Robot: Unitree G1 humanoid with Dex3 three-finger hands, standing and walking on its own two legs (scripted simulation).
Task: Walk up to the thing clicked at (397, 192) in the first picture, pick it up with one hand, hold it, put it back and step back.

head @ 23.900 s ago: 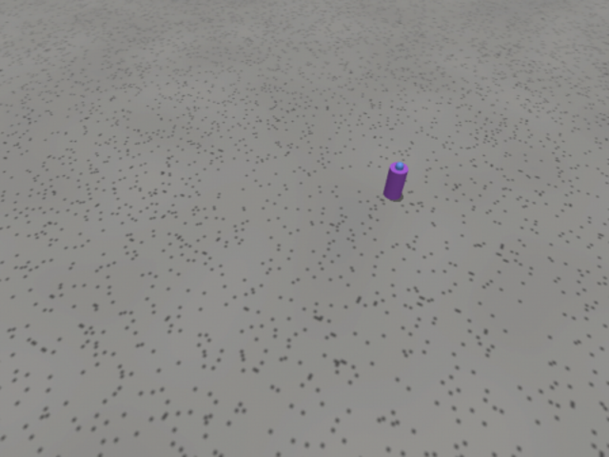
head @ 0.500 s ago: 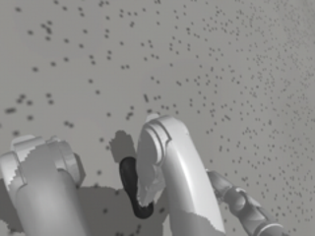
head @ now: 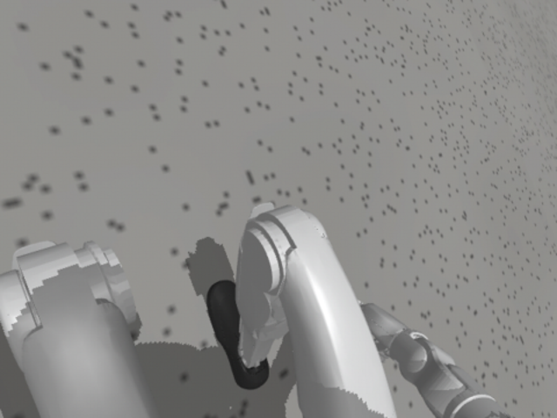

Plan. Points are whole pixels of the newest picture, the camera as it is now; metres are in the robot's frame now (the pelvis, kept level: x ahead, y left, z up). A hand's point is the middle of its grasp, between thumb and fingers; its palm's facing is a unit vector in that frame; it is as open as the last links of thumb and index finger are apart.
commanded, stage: open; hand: left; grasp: from the side
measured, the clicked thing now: out of the picture +0.43 +0.35 -0.18
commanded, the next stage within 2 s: withdraw in 0.08 s
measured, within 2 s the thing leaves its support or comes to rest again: rests again in 0.52 s
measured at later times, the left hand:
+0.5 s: hand out of the picture +0.42 +0.40 -0.10, palm faces +0.58 -0.82 +0.00, open 17.5 cm
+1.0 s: hand out of the picture +0.34 +0.47 +0.01, palm faces +0.53 -0.73 -0.42, open 17.2 cm
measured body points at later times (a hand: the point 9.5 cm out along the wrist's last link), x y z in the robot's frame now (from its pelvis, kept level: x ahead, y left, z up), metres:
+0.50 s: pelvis +0.00 +0.00 +0.01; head +0.21 +0.19 +0.35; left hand +0.38 +0.44 -0.09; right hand +0.17 -0.25 -0.04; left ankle +0.08 +0.13 -0.25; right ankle +0.14 -0.12 -0.25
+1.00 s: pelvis +0.01 -0.01 +0.07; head +0.20 +0.11 +0.46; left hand +0.31 +0.51 +0.04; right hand +0.17 -0.26 -0.04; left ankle +0.08 +0.13 -0.25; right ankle +0.14 -0.12 -0.25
